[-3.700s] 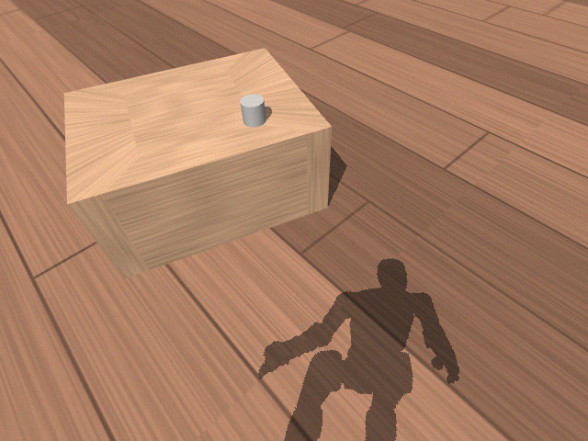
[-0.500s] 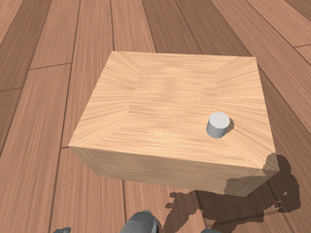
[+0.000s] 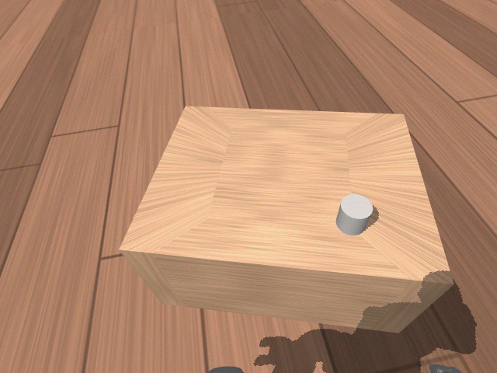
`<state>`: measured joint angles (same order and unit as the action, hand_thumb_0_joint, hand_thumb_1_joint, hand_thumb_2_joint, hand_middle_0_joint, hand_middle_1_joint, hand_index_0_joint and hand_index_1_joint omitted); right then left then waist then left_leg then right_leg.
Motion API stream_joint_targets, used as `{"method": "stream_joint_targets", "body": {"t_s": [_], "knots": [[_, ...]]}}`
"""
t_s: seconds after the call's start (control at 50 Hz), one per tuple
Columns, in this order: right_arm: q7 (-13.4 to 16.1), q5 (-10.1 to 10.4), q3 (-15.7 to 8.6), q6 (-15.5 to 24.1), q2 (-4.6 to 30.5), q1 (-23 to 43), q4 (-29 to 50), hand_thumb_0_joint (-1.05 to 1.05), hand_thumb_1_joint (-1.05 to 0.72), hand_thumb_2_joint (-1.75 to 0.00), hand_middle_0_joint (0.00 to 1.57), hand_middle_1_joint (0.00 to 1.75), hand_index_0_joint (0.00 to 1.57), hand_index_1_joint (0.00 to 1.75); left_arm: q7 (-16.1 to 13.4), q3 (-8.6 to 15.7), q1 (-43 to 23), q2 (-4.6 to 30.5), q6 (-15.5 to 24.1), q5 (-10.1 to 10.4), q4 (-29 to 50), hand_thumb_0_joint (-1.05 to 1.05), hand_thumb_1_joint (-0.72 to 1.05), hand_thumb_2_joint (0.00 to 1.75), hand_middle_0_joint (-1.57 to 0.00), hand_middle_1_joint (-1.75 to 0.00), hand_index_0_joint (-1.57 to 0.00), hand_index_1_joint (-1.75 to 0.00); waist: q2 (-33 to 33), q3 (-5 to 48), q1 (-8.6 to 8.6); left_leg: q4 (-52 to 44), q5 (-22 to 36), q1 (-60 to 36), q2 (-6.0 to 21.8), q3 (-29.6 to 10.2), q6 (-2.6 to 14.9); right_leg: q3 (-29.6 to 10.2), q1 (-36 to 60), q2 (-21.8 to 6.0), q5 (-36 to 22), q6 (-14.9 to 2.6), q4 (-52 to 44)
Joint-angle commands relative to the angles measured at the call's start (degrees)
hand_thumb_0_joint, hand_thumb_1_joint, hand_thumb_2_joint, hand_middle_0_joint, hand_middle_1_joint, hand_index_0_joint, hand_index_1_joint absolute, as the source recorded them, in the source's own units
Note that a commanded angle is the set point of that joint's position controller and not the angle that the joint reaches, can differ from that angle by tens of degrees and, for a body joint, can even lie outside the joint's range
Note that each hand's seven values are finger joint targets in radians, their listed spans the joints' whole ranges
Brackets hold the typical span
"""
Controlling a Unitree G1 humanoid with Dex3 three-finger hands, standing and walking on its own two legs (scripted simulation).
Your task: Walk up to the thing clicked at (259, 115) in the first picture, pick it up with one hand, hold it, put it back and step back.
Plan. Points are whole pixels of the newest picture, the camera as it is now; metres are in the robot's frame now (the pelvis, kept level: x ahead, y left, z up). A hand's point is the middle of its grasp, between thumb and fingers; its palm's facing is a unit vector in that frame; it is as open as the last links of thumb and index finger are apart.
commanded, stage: walk up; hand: right
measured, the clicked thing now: (353, 215) +0.57 -0.23 -0.27
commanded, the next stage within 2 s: stand in 1.52 s
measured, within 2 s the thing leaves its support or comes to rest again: neither
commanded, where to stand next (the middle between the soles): +0.11 -0.01 m, yaw -2 degrees
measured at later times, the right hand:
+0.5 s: hand out of the picture +0.13 -0.26 -0.13, palm faces +0.03 +0.94 -0.34, open 7.4 cm
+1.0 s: hand out of the picture +0.11 -0.27 -0.14, palm faces +0.07 +0.95 -0.32, open 7.4 cm
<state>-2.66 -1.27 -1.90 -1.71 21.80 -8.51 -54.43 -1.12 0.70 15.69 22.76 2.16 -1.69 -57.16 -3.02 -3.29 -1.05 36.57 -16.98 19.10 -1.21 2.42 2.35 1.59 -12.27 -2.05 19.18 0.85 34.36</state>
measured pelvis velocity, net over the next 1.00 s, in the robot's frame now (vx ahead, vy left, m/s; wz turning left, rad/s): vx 0.04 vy -0.01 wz -0.07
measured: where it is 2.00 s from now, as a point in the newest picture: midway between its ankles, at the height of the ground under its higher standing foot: outside the picture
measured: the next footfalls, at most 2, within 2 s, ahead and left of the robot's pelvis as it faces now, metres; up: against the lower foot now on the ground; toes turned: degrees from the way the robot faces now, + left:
none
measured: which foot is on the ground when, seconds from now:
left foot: down 0.00-1.00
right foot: down 0.00-1.00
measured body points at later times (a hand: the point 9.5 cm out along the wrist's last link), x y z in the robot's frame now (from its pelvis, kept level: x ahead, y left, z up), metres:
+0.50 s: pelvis +0.03 +0.00 +0.01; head +0.04 +0.00 +0.46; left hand +0.12 +0.30 -0.11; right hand +0.12 -0.31 -0.11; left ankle +0.06 +0.08 -0.73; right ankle +0.00 -0.14 -0.73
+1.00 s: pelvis +0.04 -0.01 +0.02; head +0.05 -0.01 +0.47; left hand +0.15 +0.30 -0.11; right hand +0.11 -0.32 -0.12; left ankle +0.06 +0.08 -0.73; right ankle +0.00 -0.14 -0.73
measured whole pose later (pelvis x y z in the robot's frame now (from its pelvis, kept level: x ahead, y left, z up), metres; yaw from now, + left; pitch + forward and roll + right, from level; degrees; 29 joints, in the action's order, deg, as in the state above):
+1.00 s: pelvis +0.04 -0.01 +0.02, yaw -4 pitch -2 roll +0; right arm -2.0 -0.9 -2.3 -1.1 20.9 -4.2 -63.6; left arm -1.0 -1.1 6.6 21.3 1.4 -0.8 -62.8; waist -0.6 -3.8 0.4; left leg 23.1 -11.6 9.4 -0.6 6.4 2.5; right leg -2.7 -5.4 -1.4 16.0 1.5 23.7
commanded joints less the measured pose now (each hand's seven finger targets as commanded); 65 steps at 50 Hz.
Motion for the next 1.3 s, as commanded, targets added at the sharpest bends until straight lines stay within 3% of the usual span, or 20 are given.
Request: {"method": "stream_joint_targets", "body": {"t_s": [0.0,0.04,0.06,0.16,0.22,0.42,0.48,0.62,0.96,1.02,1.12,1.28], "knots": [[1.1,0.0,-3.7,3.2,13.2,2.4,2.9,0.0,-0.9,-0.9,0.2,0.3,0.2,0.3,0.1,2.0,-5.7,10.8,2.0,0.9,4.8,0.0,0.9,0.9,-0.2,-0.3,-0.2,-0.3,3.3,0.9,2.14,-15.8,-4.4,-11.5,9.2,-16.0,3.13,-5.7,-12.1,-3.1,0.8,-2.78,-7.8],[1.0,0.2,-3.4,3.2,14.0,3.6,2.8,0.0,-0.9,-0.9,0.2,0.3,0.2,0.3,0.5,1.9,-3.1,10.9,1.2,1.2,3.3,0.0,0.9,0.9,-0.2,-0.3,-0.2,-0.3,2.2,0.9,0.35,-22.6,-21.9,-4.6,13.6,-20.4,5.09,-2.0,-6.2,-0.4,6.6,-2.31,-4.1],[1.0,0.3,-3.1,3.0,13.8,4.5,2.3,0.0,-0.9,-0.9,0.2,0.3,0.2,0.3,0.5,1.9,-2.3,10.8,1.0,1.2,2.4,0.0,0.9,0.9,-0.2,-0.3,-0.2,-0.3,2.5,0.0,-0.31,-23.8,-22.6,-2.0,14.4,-20.7,5.38,-1.4,-3.1,0.2,5.8,-2.28,-3.8],[1.1,0.3,-2.6,3.0,12.0,5.1,1.2,0.0,-0.9,-0.9,0.2,0.3,0.2,0.3,0.1,1.8,-1.9,11.7,1.5,1.2,0.4,0.0,0.9,0.9,-0.2,-0.3,-0.2,-0.3,-0.3,2.4,-0.38,-20.7,-9.0,-3.5,9.4,-12.4,1.24,-5.0,2.3,-1.9,-3.3,-3.3,-10.4],[1.2,0.3,-2.6,3.0,11.7,4.9,0.5,0.0,-0.9,-0.9,0.2,0.3,0.2,0.3,-0.1,1.7,-3.2,12.3,1.6,1.0,0.2,0.0,0.9,0.9,-0.2,-0.3,-0.2,-0.3,-0.4,3.6,0.28,-19.4,-6.1,-6.2,8.6,-10.4,0.88,-6.0,2.0,-3.2,-4.9,-3.47,-11.8],[1.8,0.7,-2.9,3.3,11.4,5.3,-2.3,0.0,-0.9,-0.9,0.2,0.3,0.2,0.3,-0.6,1.0,-6.8,11.8,1.5,1.2,-1.4,0.0,0.9,0.9,-0.2,-0.3,-0.2,-0.3,1.3,5.9,1.33,-16.0,15.2,-13.9,8.9,-7.0,1.04,-5.7,1.6,-4.2,-16.4,-2.48,-11.6],[1.8,0.8,-2.9,3.1,11.5,6.5,-2.6,0.0,-0.9,-0.9,0.2,0.3,0.2,0.3,-0.8,0.8,-6.8,11.6,1.5,1.2,-1.9,0.0,0.9,0.9,-0.2,-0.3,-0.2,-0.3,1.9,7.1,0.91,-14.8,20.5,-16.3,9.2,-6.0,1.41,-5.9,2.1,-4.6,-18.7,-2.34,-12.1],[1.7,0.9,-3.0,2.5,11.2,8.1,-3.4,0.0,-0.9,-0.9,0.2,0.3,0.2,0.3,-1.0,0.8,-9.0,12.1,1.3,1.0,-2.6,0.0,0.9,0.9,-0.2,-0.3,-0.2,-0.3,4.1,5.9,1.29,-14.3,17.9,-16.6,8.4,-4.8,0.88,-7.2,1.9,-5.3,-20.8,-2.65,-13.4],[1.6,0.5,-3.1,2.2,11.7,7.9,-4.7,0.0,-0.9,-0.9,0.2,0.3,0.2,0.3,-0.7,1.1,-11.6,12.0,0.6,0.7,-2.0,0.0,0.9,0.9,-0.2,-0.3,-0.2,-0.3,3.3,4.5,1.65,-17.7,10.6,-15.8,8.1,-4.5,0.35,-7.8,2.2,-4.5,-16.0,-2.87,-14.2],[1.6,0.5,-3.1,2.3,11.5,7.9,-4.7,0.0,-0.9,-0.9,0.2,0.3,0.2,0.3,-0.7,1.1,-10.4,11.7,0.5,0.6,-2.3,0.0,0.9,0.9,-0.2,-0.3,-0.2,-0.3,2.8,5.4,1.16,-18.1,11.1,-16.3,9.1,-5.0,1.21,-6.6,3.0,-3.5,-15.2,-2.5,-13.5],[1.8,0.4,-3.2,2.2,11.5,7.1,-4.7,0.0,-0.9,-0.9,0.2,0.3,0.2,0.3,-0.8,1.2,-10.2,11.9,0.4,0.7,-2.1,0.0,0.9,0.9,-0.2,-0.3,-0.2,-0.3,3.3,6.2,1.44,-16.4,14.6,-17.0,8.5,-3.6,1.05,-7.4,3.5,-4.3,-18.4,-2.81,-13.6],[1.9,0.5,-3.3,2.2,11.6,7.0,-4.7,0.0,-0.9,-0.9,0.2,0.3,0.2,0.3,-0.8,1.1,-10.5,11.1,0.1,0.7,-2.2,0.0,0.9,0.9,-0.2,-0.3,-0.2,-0.3,2.2,4.7,1.53,-18.6,11.9,-15.9,9.8,-5.0,1.84,-6.3,2.9,-2.9,-15.0,-2.51,-12.1]]}}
